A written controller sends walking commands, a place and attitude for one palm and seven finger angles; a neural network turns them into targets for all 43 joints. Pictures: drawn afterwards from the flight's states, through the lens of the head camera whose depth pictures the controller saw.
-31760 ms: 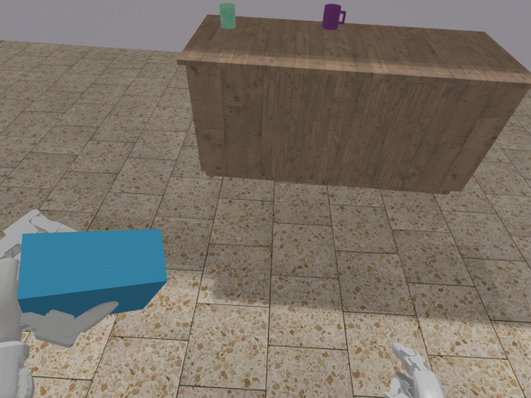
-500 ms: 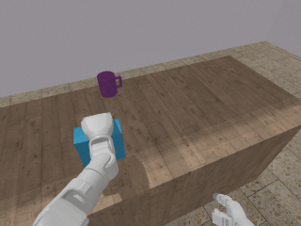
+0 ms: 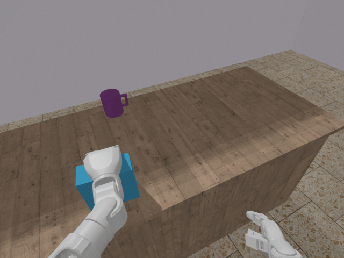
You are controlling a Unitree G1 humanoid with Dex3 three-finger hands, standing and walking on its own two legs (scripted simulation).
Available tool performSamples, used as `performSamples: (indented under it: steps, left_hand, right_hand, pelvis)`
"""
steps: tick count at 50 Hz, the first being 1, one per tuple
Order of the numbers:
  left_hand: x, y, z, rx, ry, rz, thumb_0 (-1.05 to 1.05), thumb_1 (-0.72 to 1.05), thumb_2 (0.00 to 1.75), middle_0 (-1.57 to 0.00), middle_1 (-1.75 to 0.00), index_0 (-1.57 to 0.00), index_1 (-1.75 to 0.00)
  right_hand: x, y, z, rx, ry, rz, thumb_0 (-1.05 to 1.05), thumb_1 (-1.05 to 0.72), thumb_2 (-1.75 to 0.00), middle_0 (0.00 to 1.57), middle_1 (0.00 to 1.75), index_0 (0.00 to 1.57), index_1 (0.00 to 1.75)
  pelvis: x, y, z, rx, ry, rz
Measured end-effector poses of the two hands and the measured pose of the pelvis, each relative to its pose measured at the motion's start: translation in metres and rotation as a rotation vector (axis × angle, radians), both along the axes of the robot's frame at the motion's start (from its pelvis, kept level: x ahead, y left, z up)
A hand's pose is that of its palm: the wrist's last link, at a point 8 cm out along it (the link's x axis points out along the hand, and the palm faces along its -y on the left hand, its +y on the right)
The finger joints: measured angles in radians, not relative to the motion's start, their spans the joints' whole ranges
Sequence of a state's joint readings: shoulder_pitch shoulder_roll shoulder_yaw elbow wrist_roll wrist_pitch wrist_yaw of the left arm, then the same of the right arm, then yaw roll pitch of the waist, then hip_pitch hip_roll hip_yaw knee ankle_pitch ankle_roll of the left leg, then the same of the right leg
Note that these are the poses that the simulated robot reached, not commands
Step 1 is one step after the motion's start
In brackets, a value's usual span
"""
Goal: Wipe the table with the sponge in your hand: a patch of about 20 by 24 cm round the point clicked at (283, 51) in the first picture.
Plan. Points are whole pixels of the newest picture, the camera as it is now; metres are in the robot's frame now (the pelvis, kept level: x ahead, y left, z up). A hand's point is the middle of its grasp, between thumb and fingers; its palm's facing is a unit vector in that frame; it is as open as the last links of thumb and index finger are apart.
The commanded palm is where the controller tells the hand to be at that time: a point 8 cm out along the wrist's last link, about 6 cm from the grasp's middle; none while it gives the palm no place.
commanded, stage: wipe back along the third lane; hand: left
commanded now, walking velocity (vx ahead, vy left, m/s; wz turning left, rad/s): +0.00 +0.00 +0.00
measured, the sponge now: (111, 187) +0.31 +0.21 -0.02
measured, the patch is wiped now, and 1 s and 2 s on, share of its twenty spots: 1.00 1.00 1.00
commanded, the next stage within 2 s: slide back across to the middle lane in 0.78 s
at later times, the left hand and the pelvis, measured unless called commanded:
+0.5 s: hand (113, 188) +0.27 +0.18 +0.03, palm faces +0.02 -0.05 -1.00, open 9.9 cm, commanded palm +0.22 +0.16 +0.06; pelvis +0.00 -0.02 +0.00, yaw -1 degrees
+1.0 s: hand (113, 188) +0.28 +0.18 +0.03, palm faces +0.01 -0.08 -1.00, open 9.9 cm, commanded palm +0.22 +0.18 +0.07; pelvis -0.01 -0.02 +0.00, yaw -1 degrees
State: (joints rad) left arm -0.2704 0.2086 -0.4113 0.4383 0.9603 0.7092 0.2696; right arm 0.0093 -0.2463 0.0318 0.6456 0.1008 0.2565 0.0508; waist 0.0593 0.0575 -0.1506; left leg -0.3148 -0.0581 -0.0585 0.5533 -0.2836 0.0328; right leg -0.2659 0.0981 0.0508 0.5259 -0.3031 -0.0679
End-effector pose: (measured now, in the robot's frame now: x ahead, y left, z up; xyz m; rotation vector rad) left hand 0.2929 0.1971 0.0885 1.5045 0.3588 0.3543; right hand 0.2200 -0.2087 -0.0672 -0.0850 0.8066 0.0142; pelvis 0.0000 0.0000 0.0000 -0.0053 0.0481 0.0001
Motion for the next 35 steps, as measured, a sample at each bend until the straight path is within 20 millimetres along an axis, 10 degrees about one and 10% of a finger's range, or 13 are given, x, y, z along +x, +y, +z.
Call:
performSamples:
  steps: [35]
  left_hand:
    - [-0.038,-0.022,-0.002,-0.016,-0.012,-0.003,0.03,-0.44,1.04,-0.67,-1.40,-0.71,-1.38]
  right_hand:
    - [0.015,-0.020,0.013,0.033,-0.108,0.016,0.01,-0.91,-0.90,0.19,0.30,0.19,0.30]
  pelvis:
    - [-0.005,-0.024,-0.001,0.016,-0.030,-0.009]
